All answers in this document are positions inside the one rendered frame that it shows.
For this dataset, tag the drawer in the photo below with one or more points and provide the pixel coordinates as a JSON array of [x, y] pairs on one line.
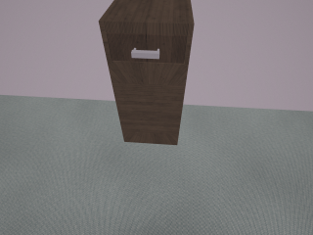
[[172, 47]]

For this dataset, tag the handle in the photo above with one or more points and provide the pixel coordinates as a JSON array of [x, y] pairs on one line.
[[145, 54]]

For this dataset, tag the cabinet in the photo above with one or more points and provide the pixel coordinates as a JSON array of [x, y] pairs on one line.
[[149, 96]]

